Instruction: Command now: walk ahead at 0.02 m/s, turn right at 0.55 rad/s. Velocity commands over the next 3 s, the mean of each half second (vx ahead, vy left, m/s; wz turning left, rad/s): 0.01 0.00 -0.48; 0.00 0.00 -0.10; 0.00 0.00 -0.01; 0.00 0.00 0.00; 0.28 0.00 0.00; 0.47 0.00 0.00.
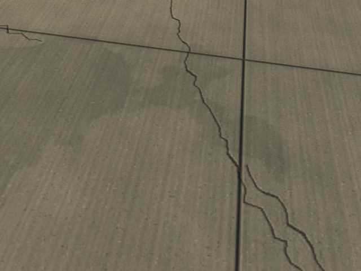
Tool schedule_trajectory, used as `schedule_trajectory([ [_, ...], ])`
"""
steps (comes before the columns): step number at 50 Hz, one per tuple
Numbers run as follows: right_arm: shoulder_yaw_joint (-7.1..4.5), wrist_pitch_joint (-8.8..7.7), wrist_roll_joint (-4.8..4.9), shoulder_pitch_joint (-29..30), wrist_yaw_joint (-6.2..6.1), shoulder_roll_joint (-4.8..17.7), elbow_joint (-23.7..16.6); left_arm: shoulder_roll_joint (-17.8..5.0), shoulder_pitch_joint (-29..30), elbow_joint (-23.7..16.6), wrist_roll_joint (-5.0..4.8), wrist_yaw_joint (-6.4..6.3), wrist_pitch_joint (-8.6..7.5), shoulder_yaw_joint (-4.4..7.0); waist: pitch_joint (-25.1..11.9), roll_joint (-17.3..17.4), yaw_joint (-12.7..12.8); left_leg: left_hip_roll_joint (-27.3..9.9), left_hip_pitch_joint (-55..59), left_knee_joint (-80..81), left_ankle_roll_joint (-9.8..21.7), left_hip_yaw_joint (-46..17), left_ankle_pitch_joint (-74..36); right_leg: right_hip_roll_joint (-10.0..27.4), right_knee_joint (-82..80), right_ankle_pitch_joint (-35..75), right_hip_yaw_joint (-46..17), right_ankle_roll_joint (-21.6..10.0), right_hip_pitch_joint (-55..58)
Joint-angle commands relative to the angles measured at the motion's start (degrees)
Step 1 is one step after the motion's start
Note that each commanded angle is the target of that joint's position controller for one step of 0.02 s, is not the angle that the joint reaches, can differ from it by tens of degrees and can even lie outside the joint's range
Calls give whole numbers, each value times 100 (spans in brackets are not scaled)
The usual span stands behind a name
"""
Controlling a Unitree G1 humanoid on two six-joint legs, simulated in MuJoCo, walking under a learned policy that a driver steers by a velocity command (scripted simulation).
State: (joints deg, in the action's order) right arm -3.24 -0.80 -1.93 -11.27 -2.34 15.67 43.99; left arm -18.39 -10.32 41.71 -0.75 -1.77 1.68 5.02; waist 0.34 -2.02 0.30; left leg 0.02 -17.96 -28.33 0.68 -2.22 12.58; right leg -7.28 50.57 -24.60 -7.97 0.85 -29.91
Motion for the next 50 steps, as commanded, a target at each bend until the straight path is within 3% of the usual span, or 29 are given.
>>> schedule_trajectory([
  [1,-161,-81,120,482,-51,701,-564,-639,-488,-149,16,-50,55,235,-313,846,147,-1552,993,918,922,-1178,-1795,365,1777,3,38,302,-864],
  [4,-164,0,92,199,-91,734,-506,-367,-89,-429,-63,-14,99,128,-221,1015,-78,-1391,1212,952,1053,-568,-2222,527,1541,358,405,521,-973],
  [8,-270,96,106,-30,-124,968,-470,-243,262,-757,-53,87,88,36,-396,1186,-305,-1632,1612,938,1204,-350,-2296,834,488,341,622,598,-615],
  [10,-329,111,127,66,-81,1103,-504,-225,297,-851,-42,148,95,11,-426,1240,-311,-1701,1386,948,1211,-148,-2345,897,-30,319,825,505,-91],
  [14,-400,90,246,117,31,1212,-483,-344,241,-962,-45,249,164,75,-409,1305,-264,-1862,1301,746,1125,11,-2310,834,-1022,403,1111,206,563],
  [16,-392,85,372,217,50,1185,-432,-286,-84,-870,-30,289,169,102,-435,1191,-15,-1746,1078,301,862,165,-2149,677,-2271,1171,1224,-113,1322],
  [17,-335,65,380,-32,74,998,-304,-408,-303,-784,-11,257,160,154,-508,897,44,-1538,677,-122,533,406,-1712,602,-2924,1901,1089,-300,2068],
  [18,-226,39,171,-204,121,665,-315,-863,-520,-791,-11,173,147,277,-775,-233,-19,-1081,-384,-1307,-14,927,-198,1507,-2985,3694,-121,-603,3232],
  [19,-97,4,-37,-49,152,394,-611,-1326,-397,-963,108,122,111,308,-778,-1607,-73,-338,-1847,-2630,-469,982,2635,2968,-2779,5419,-1751,-1722,3515],
  [20,-222,15,85,378,103,785,-637,-956,-611,-901,235,161,-12,221,-1084,-913,395,-373,-1800,-3515,-515,217,2727,3076,-2920,4898,-1654,-2208,3037],
  [21,-269,59,230,446,92,890,-619,-803,-362,-835,246,175,-108,142,-790,-752,238,-437,-1811,-3763,-463,73,2361,2673,-2984,4382,-1124,-1957,2767],
  [22,-288,105,240,321,57,864,-490,-705,-3,-816,176,165,-156,118,-617,-602,76,-471,-1817,-3674,-438,15,1936,2313,-3027,3825,-769,-1625,2591],
  [23,-311,151,181,246,14,909,-402,-582,248,-824,102,153,-172,64,-501,-562,-7,-486,-1762,-3584,-466,-20,1582,2171,-3051,3734,-597,-1449,2426],
  [24,-316,179,149,117,4,888,-348,-504,386,-806,91,132,-181,13,-490,-552,-115,-420,-1457,-3641,-508,19,1256,2047,-3074,3997,-398,-1419,2151],
  [26,-276,183,178,-115,14,728,-271,-344,473,-754,137,103,-199,-53,-595,-532,-225,-374,-1074,-3296,-555,48,866,1898,-3114,3919,-162,-1403,2040],
  [29,-157,178,177,82,33,498,-307,-339,475,-634,141,82,-194,-63,-488,-578,-83,-410,-649,-2055,-545,68,782,1823,-3121,3277,-140,-1365,2022],
  [32,-142,166,196,172,57,569,-341,-439,339,-464,154,110,-163,-52,-360,-605,61,-343,-218,-1263,-486,144,973,1940,-3130,2703,-436,-1477,1913],
  [34,-131,135,202,10,75,534,-264,-335,441,-376,108,130,-163,-111,-264,-508,-70,-284,225,-410,-391,204,508,1867,-3048,2304,-522,-1370,1750],
  [35,-102,103,155,-128,94,472,-202,-235,438,-300,70,139,-171,-157,-218,-373,-210,-265,681,391,-304,223,-279,1742,-2987,2079,-458,-1177,1569],
  [36,-104,72,69,-188,96,597,-185,-111,234,-201,102,148,-215,-201,-301,-133,-182,-461,1181,595,-215,-62,-1085,1542,-2908,1763,-384,-880,1381],
  [37,-153,59,50,-220,75,941,-230,-66,59,-173,206,176,-265,-213,-380,430,47,-883,1430,437,-36,-432,-2057,1177,-2635,1273,-81,-592,1224],
  [38,-187,50,129,-13,100,996,-120,-24,-105,-133,210,187,-273,-196,-349,1075,299,-874,847,330,237,-395,-1113,826,-2743,947,323,-368,1532],
  [39,-121,16,148,138,150,669,-210,-212,207,-87,223,169,-248,-175,-188,855,46,-703,489,465,228,-331,-423,798,-2614,1045,360,-246,1770],
  [40,-87,-17,102,140,157,567,-169,-240,364,-97,180,148,-219,-143,-138,769,-7,-631,390,507,120,-267,-188,808,-2533,1144,370,-264,1804],
  [43,-47,-114,103,53,142,512,-84,-129,292,14,152,95,-122,-145,-86,632,-27,-511,436,427,-33,-134,-330,878,-2532,1502,287,-353,1770],
  [50,-6,-90,131,3,71,480,75,-56,122,419,119,60,-142,-120,-50,245,-68,-422,556,351,-3,-59,-412,883,-2549,1722,305,-276,1782],
])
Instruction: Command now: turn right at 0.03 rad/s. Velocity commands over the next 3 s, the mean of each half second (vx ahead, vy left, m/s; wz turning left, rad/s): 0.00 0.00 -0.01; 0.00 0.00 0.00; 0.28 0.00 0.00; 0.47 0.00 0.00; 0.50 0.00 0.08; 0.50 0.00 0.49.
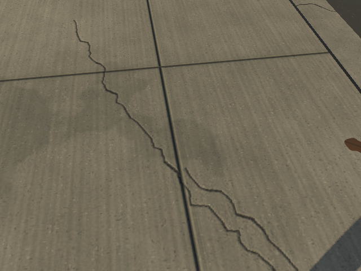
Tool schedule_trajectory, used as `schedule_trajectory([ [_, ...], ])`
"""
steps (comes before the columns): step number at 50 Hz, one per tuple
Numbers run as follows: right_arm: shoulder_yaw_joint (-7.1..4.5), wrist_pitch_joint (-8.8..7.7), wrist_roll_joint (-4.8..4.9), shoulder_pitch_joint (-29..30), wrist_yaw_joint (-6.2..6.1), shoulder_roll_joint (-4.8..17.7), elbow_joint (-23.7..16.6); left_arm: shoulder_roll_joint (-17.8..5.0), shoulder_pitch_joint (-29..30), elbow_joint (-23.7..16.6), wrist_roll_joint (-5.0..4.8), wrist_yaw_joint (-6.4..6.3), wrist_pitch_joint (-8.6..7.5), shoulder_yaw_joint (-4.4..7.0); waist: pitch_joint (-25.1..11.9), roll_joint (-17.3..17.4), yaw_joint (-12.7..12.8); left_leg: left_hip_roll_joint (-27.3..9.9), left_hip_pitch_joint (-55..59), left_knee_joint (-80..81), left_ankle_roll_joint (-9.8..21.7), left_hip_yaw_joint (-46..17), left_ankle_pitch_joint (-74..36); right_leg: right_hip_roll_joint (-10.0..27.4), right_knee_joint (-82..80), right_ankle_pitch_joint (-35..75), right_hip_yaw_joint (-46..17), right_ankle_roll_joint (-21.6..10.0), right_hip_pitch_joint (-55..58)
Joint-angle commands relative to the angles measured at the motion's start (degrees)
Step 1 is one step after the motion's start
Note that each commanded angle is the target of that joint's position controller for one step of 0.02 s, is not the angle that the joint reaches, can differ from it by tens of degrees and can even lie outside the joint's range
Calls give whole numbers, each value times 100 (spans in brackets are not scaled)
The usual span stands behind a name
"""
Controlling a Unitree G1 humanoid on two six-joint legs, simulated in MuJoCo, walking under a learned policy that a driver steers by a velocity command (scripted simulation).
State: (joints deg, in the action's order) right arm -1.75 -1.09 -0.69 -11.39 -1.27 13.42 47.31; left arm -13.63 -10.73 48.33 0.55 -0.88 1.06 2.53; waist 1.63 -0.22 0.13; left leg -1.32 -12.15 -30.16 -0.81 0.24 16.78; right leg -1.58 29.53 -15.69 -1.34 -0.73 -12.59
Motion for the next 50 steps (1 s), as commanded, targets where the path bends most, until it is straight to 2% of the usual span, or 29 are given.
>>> schedule_trajectory([
  [1,-152,-60,10,15,-38,697,-226,-535,139,-181,-13,-38,-81,134,-174,37,-47,-278,-21,536,150,-298,-848,315,-448,862,-356,-108,70],
  [12,-119,-42,28,-17,-37,612,225,-575,25,463,-38,-121,-68,146,-94,26,-12,-163,6,631,155,-205,-935,328,-496,1039,-315,-64,243],
  [25,-76,-19,40,-170,-80,571,729,-505,-12,1039,-50,-154,-64,103,-2,39,-5,-85,13,733,165,-155,-868,294,-585,983,-221,-37,247],
  [37,-28,-4,49,-356,-100,491,1045,-424,-134,1349,-54,-168,-73,42,64,24,-4,-45,-21,787,191,-143,-775,269,-636,874,-153,-9,181],
  [50,13,9,59,-548,-101,384,1246,-328,-345,1503,-57,-180,-88,-27,114,31,-7,-17,-61,811,218,-148,-731,254,-649,795,-101,13,103],
])
Over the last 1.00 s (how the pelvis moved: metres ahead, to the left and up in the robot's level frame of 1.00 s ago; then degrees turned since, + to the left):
0.01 -0.03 0.00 -16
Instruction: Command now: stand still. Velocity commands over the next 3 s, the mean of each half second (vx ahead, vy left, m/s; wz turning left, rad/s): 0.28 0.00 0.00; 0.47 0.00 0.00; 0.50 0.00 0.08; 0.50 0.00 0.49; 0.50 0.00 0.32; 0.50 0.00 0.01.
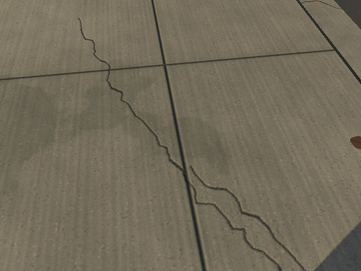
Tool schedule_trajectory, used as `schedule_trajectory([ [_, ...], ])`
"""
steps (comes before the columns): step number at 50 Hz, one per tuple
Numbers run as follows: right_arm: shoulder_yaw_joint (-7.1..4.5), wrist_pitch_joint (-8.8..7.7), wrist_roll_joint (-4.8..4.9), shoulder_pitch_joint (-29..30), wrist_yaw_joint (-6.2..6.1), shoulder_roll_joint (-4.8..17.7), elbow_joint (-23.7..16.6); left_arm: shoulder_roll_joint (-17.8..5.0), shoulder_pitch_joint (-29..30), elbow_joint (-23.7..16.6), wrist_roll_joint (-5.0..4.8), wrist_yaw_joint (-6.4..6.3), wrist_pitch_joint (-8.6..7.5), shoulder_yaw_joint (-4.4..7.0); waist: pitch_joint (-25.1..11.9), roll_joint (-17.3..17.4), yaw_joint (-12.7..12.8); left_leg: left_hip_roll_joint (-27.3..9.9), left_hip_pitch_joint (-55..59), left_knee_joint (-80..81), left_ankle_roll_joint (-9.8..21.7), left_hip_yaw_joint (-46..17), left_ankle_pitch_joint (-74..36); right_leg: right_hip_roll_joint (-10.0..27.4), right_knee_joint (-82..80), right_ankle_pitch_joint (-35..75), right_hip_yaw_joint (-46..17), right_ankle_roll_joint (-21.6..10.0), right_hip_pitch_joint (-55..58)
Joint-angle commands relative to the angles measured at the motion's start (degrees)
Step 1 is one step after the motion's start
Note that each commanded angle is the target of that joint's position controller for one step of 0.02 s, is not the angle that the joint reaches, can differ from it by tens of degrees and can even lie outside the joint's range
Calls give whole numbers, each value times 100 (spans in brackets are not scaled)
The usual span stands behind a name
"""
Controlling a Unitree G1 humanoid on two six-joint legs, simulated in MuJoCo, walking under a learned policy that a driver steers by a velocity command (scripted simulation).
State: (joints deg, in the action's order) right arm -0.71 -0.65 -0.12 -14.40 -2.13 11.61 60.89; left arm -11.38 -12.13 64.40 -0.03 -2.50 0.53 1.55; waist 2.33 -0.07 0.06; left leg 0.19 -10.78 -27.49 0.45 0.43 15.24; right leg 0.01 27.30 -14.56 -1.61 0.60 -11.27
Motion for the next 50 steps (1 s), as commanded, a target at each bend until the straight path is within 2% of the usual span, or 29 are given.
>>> schedule_trajectory([
  [1,-88,-34,3,-260,-15,556,-101,-546,-223,-97,0,-19,-36,67,47,17,-1,-166,-200,545,95,-168,-576,95,-426,679,-70,-119,-34],
  [2,-79,-24,4,-372,-21,508,-33,-479,-342,-36,-2,-21,-32,49,-91,38,1,-113,-147,581,114,-125,35,23,-416,131,14,-131,13],
  [4,-158,5,77,-390,-59,720,-48,-563,-385,-52,-64,-42,-36,88,184,177,-15,-117,-440,622,332,-272,2046,-186,-103,-1678,205,-261,-420],
  [6,-211,-67,127,-528,-54,859,-99,-494,-216,-207,-66,-18,-156,76,594,407,-112,-586,-605,964,664,-982,3091,-139,266,-2119,174,-379,-1100],
  [8,-325,-184,171,-871,-13,1117,-33,-248,-94,-331,-90,73,-350,28,557,996,-199,-1486,-245,1591,1156,-2262,3412,-148,1252,-1183,448,-344,-1494],
  [9,-353,-220,170,-847,-1,1150,-60,-268,-45,-373,-109,124,-420,33,616,1020,-181,-1800,-431,1798,1346,-2704,3310,18,1621,-1001,325,-411,-1463],
  [11,-341,-268,172,-414,41,1088,-259,-249,-238,-365,-166,188,-508,42,660,893,95,-1740,-753,1768,1239,-2439,2884,129,1265,-1283,302,-598,-1075],
  [12,-336,-258,237,-39,64,1081,-392,-209,-601,-243,-183,194,-541,48,667,850,353,-1449,-1184,1567,1023,-1921,2575,80,367,-1023,410,-687,-269],
  [13,-330,-247,261,156,80,1034,-488,-282,-1018,-36,-152,184,-548,101,612,648,512,-1013,-1581,1130,806,-1351,2065,-108,-184,-493,502,-628,593],
  [14,-279,-275,232,289,95,835,-575,-508,-1566,140,-109,174,-543,187,385,102,661,-590,-2023,78,559,-764,1317,246,-459,-423,-145,-646,1342],
  [15,-179,-358,182,372,119,433,-730,-1084,-2380,260,-130,163,-554,338,25,-1363,843,69,-2922,-1947,189,221,883,1411,-1388,-1334,-2123,-1138,2146],
  [16,-191,-464,228,478,108,476,-885,-1322,-2575,244,-54,235,-644,349,99,-1682,821,208,-3694,-3274,199,-93,1644,2260,-1880,-1641,-3826,-1751,2098],
  [17,-227,-529,303,459,145,630,-873,-901,-2081,91,-21,241,-729,221,445,-822,518,-170,-4135,-4057,315,-467,1315,2256,-1807,-1560,-3574,-1733,1964],
  [18,-220,-581,314,346,204,619,-805,-679,-1752,-51,-35,263,-777,154,489,-551,360,-364,-4284,-4225,423,-516,715,1987,-1787,-1261,-2908,-1519,1921],
  [21,-318,-633,165,540,292,733,-810,-408,-1512,-209,-21,305,-690,21,398,-400,213,-696,-3960,-3600,377,-259,-284,1414,-1884,688,-1411,-1049,1705],
  [26,-136,-534,140,1681,374,275,-1274,-718,-1696,-342,38,131,-561,23,570,-400,387,-461,-3154,-1695,46,241,-1261,1020,-2156,1688,-426,-1047,827],
  [29,-101,-518,191,2164,424,376,-1491,-910,-1948,-313,-32,98,-580,84,681,-560,448,-275,-2577,-857,92,357,-1627,1141,-2345,1618,-301,-1076,731],
  [32,-139,-542,207,2293,492,579,-1647,-941,-1923,-295,-104,97,-561,145,666,-557,265,-241,-2437,-375,338,223,-1561,1391,-2058,2320,-190,-957,1369],
  [34,-269,-563,191,1761,500,847,-1564,-1081,-1760,-357,-56,100,-500,210,129,-737,-121,22,-1596,-383,537,350,-1285,1456,-1246,4300,-59,-816,1748],
  [35,-393,-551,204,960,472,1046,-1339,-1093,-1654,-397,-14,104,-439,222,-387,-802,-541,218,-618,-434,676,467,-1172,1327,-308,5206,95,-711,1679],
  [36,-523,-514,224,-27,421,1278,-1047,-1053,-1555,-483,23,118,-410,197,-965,-758,-993,76,830,-468,854,288,-1208,1103,934,5035,207,-540,978],
  [37,-632,-467,102,-941,354,1714,-851,-668,-1788,-634,90,156,-435,88,-1795,225,-1027,-1238,2752,-395,1331,-1529,-464,542,2960,2789,390,-344,-758],
  [38,-587,-470,24,-1085,418,1761,-770,96,-2369,-574,-2,224,-592,-112,-2650,1622,-629,-2346,3704,777,2097,-4372,763,-435,4663,-1685,-277,-157,-2179],
  [39,-457,-503,82,-654,431,1265,-791,-521,-1780,-674,-173,251,-745,45,-1869,1127,-680,-2055,3086,1221,1772,-4293,1050,-103,5282,-1609,-713,-301,-2760],
  [40,-387,-539,111,-90,426,1024,-888,-808,-1199,-869,-289,248,-828,125,-969,775,-524,-1903,2098,1296,1524,-3268,533,188,5258,-1082,-484,-397,-2987],
  [41,-347,-586,72,389,448,913,-981,-830,-923,-929,-256,186,-855,147,-646,163,-306,-1719,1159,1431,1392,-2556,-237,497,4958,-514,-387,-424,-2665],
  [43,-262,-641,-47,644,500,623,-941,-680,-1026,-921,-149,131,-723,218,-435,240,84,-1335,125,1718,1279,-1633,-945,818,4491,-78,-382,-438,-2006],
  [45,-252,-655,-12,464,482,624,-803,-495,-1088,-953,-136,117,-593,222,-277,362,191,-1219,-235,1980,1361,-1280,-1046,903,4108,-54,-297,-401,-1917],
  [50,-307,-607,-5,-113,260,981,-621,-630,145,-1447,-20,125,-559,275,121,207,-14,-1162,-34,2247,1351,-869,-1367,985,2494,1259,-164,-118,-2907],
])
Over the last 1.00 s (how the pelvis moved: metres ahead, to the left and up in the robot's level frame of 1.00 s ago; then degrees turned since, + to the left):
0.00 0.01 0.00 0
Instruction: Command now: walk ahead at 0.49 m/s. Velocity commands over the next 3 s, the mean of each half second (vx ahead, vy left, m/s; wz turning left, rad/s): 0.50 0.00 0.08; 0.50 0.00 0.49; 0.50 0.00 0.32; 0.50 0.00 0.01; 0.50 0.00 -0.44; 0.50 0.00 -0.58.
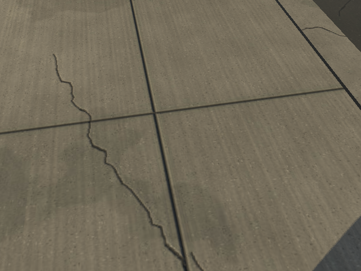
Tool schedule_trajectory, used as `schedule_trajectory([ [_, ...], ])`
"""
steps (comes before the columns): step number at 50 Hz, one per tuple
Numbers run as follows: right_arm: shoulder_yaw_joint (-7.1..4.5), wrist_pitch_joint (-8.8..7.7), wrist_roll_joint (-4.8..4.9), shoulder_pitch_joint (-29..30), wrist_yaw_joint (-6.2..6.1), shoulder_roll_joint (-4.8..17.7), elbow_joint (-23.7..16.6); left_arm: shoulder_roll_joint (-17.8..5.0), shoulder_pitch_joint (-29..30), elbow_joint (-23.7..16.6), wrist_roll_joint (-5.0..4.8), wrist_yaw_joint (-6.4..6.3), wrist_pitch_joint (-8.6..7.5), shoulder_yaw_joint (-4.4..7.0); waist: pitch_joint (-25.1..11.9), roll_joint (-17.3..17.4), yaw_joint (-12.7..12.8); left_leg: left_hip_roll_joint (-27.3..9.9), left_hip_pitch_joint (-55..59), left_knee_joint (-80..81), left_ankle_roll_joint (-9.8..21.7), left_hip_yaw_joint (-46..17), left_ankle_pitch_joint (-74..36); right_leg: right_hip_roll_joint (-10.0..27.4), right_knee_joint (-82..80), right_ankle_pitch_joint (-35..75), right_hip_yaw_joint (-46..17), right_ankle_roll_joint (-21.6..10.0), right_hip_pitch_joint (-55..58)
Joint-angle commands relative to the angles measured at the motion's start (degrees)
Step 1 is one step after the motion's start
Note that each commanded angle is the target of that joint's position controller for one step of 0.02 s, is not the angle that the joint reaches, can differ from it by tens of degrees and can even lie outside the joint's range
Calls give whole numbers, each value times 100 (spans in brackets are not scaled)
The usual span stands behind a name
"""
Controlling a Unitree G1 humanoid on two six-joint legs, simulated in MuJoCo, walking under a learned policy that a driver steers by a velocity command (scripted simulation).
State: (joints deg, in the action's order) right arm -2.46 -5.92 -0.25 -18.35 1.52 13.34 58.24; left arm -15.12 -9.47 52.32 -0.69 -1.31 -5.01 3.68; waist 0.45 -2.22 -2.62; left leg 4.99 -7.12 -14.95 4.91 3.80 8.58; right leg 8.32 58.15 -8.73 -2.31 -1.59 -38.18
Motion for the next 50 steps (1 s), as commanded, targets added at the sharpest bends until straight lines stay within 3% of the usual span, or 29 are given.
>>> schedule_trajectory([
  [1,-131,-60,18,195,-133,829,-348,-220,82,-304,46,31,-26,47,319,433,196,-1570,-347,987,831,-1067,-797,95,-1027,1001,-37,111,-175],
  [5,-143,-15,99,-310,-180,933,-214,-117,953,-544,-11,140,-76,-39,405,438,-113,-1494,-8,940,675,-770,-819,-211,-2260,1636,242,123,139],
  [9,-181,117,124,-687,-202,968,-41,-195,1489,-822,-54,293,-131,-69,514,465,-208,-1872,957,509,639,-857,-1141,-327,-2785,1125,209,-30,-123],
  [11,-222,182,126,-618,-220,1048,-45,-347,1334,-856,-66,349,-163,-26,363,581,-16,-2005,1273,146,533,-874,-1851,-446,-2954,671,264,-187,221],
  [12,-240,208,120,-494,-223,1108,-85,-492,998,-791,-64,353,-176,39,128,696,205,-1964,1302,-253,460,-805,-2792,-619,-2997,483,401,-288,794],
  [13,-221,242,107,-355,-219,1069,-131,-699,228,-567,-56,335,-180,161,-338,702,627,-1734,1150,-1141,335,-601,-3653,-813,-3102,533,562,-445,1856],
  [14,-138,244,48,-318,-216,895,-240,-1047,-891,-268,-15,287,-173,301,-1119,555,1060,-1433,281,-2536,152,-384,-3195,-427,-2868,674,149,-736,3590],
  [15,58,136,21,-980,-149,251,-326,-1644,-1731,-89,91,259,-131,457,-2104,-695,927,-525,-2163,-4914,-296,-79,-848,1126,-3013,-91,-2395,-1656,6084],
  [16,85,-15,117,-970,-118,262,-226,-1243,-1797,-70,62,263,-107,328,-2502,-1091,974,-145,-3111,-5931,-278,-940,2371,1596,-3940,-582,-4025,-1871,6440],
  [17,-82,-103,308,-408,-102,857,-372,-876,-1325,-135,33,245,-117,208,-1588,-745,951,-504,-3620,-6346,-143,-1200,2171,1395,-4039,-731,-3190,-1498,5711],
  [18,-105,-124,363,-10,-126,933,-489,-673,-769,-273,41,227,-123,137,-957,-394,771,-842,-3584,-6164,-91,-1018,1616,1206,-4186,-359,-2271,-1272,4758],
  [19,-133,-86,293,182,-171,862,-506,-473,-383,-303,70,249,-148,76,-520,-71,589,-1062,-3343,-5757,-112,-940,1185,977,-4448,-27,-1648,-1131,3910],
  [21,-176,116,229,-65,-207,613,-423,-264,-100,-250,141,285,-212,25,-205,-285,247,-1300,-2676,-5285,-139,-995,726,639,-4851,217,-836,-922,3006],
  [22,-163,195,233,-173,-207,453,-384,-285,-144,-190,151,285,-234,39,-136,-271,187,-1309,-2578,-5224,-165,-976,639,587,-4974,411,-573,-946,2804],
  [24,-187,286,227,-34,-223,411,-482,-439,-265,-83,177,234,-263,86,47,-195,133,-1311,-2859,-4998,-226,-1037,251,570,-5131,804,-138,-973,2704],
  [28,-225,263,155,590,-164,420,-753,-563,-415,-7,190,96,-241,117,211,-87,227,-1213,-3312,-3779,-311,-1059,-933,476,-5221,1206,538,-854,2979],
  [31,-161,237,120,1224,-53,298,-988,-665,-596,27,140,18,-204,132,372,-6,441,-1153,-3192,-2866,-299,-628,-1482,463,-5300,1215,943,-747,3154],
  [36,-104,243,141,1984,138,243,-1489,-792,-1100,187,40,-26,6,197,580,67,663,-1044,-3689,-2218,-104,-258,-856,842,-4783,1984,1216,-691,4398],
  [39,-212,264,168,1742,233,475,-1653,-1020,-880,64,2,-76,133,266,208,-232,330,-592,-2819,-2165,173,242,-8,886,-3825,4444,1467,-511,4619],
  [40,-313,276,186,1262,238,658,-1591,-1097,-798,15,2,-98,181,285,-105,-338,35,-350,-2131,-2185,307,383,236,839,-3072,5238,1535,-439,4543],
  [41,-479,278,203,423,201,951,-1411,-1125,-670,-42,-20,-110,214,278,-560,-278,-439,-115,-901,-1814,509,389,-40,653,-1934,5227,1639,-278,4137],
  [42,-693,325,187,-490,71,1459,-1213,-1052,-689,-162,32,-113,171,234,-1094,252,-811,-634,849,-1537,837,-684,-39,389,-213,3609,1653,-8,2797],
  [43,-760,302,206,-444,17,2010,-1222,-59,-1274,-433,218,26,-18,-55,-1570,1682,-65,-2117,2816,-1171,1926,-3877,388,-852,1829,-2148,1088,341,157],
  [44,-634,255,114,-746,15,1642,-1334,-473,-698,-598,-58,126,-311,-13,-2238,1178,-435,-2474,3278,-266,2167,-5249,906,-1062,2506,-2563,-217,236,-633],
  [45,-550,199,70,-534,-1,1288,-1309,-709,-105,-765,-253,171,-449,52,-1429,909,-514,-2278,2831,-192,1797,-4337,494,-721,2373,-2024,-326,64,-1151],
  [46,-484,157,116,-87,-4,1052,-1404,-692,-21,-771,-184,146,-497,39,-947,398,-245,-2017,1941,-219,1544,-3548,-28,-438,1826,-1487,-307,-10,-939],
  [47,-423,150,123,381,0,857,-1530,-729,-16,-702,-20,96,-470,91,-601,147,23,-1785,1006,-146,1385,-2971,-633,-262,1311,-1240,-260,37,-472],
  [48,-371,144,76,614,-19,738,-1637,-791,-139,-697,48,85,-387,146,-483,184,233,-1635,406,-10,1340,-2654,-1042,-146,1026,-1088,-288,95,-17],
  [50,-381,138,89,643,-68,838,-1686,-665,-228,-772,105,81,-233,157,-342,232,406,-1510,-192,178,1344,-2384,-1439,-115,488,-974,-196,268,300],
])
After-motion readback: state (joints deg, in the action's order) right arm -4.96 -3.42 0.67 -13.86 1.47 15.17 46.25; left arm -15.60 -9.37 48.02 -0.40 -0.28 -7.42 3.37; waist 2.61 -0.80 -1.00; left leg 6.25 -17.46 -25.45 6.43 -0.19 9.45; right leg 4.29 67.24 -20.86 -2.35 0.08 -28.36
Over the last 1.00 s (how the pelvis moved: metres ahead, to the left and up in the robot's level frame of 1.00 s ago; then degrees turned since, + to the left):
0.40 0.03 0.01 0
